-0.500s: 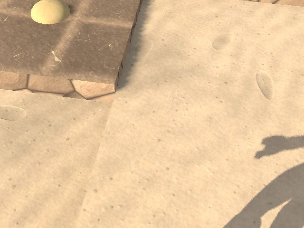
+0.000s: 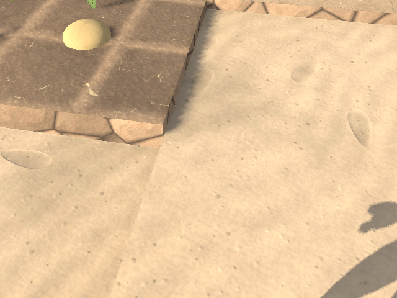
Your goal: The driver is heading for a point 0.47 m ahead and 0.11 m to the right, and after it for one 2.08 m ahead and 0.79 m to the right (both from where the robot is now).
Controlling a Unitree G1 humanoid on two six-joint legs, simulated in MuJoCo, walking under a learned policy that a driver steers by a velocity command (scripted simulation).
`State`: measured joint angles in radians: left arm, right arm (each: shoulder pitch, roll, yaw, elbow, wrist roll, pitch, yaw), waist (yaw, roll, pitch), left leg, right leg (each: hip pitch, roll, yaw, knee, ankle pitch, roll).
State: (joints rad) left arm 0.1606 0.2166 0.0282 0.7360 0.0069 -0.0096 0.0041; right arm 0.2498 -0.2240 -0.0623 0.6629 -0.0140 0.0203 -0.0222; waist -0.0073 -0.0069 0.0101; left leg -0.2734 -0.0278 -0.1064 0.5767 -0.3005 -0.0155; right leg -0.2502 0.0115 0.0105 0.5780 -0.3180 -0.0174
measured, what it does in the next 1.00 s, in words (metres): walks ahead, turning right: right foot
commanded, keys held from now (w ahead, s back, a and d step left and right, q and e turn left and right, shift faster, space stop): w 0.32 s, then w+e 0.68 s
